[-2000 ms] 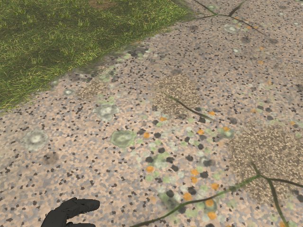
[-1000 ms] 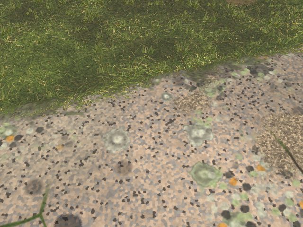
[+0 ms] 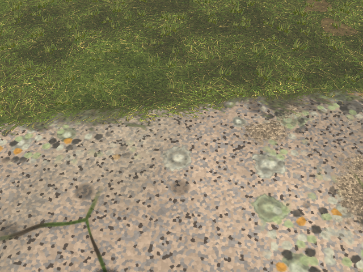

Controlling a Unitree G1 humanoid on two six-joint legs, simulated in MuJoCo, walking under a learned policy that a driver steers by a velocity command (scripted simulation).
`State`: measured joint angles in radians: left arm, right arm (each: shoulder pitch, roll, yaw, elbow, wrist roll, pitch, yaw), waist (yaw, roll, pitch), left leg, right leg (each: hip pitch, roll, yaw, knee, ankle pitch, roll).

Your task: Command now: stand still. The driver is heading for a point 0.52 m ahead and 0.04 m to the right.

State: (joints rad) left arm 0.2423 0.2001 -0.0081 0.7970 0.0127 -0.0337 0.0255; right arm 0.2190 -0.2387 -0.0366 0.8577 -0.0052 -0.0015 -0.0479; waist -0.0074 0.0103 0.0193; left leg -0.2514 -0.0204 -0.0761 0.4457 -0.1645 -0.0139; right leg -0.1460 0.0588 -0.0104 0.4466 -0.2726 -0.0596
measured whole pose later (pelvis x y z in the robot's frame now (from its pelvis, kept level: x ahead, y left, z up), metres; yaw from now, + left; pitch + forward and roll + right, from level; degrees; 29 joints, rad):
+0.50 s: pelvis +0.01 +0.00 +0.00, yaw +0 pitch -1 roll +0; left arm 0.25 0.24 -0.01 0.93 0.01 -0.03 0.00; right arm 0.18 -0.24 -0.02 1.02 0.00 0.00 -0.06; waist 0.01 0.00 0.03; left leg -0.23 -0.02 -0.08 0.42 -0.17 -0.02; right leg -0.11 0.06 -0.01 0.40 -0.27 -0.06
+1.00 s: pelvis +0.05 +0.01 +0.01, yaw +0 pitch +1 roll +1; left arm 0.38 0.22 0.03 1.01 0.05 -0.11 0.00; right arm 0.23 -0.25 -0.08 1.04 -0.07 -0.05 0.00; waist 0.04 -0.02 -0.03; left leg -0.43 0.01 -0.05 0.90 -0.41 0.01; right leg -0.02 0.03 0.00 0.23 -0.24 -0.08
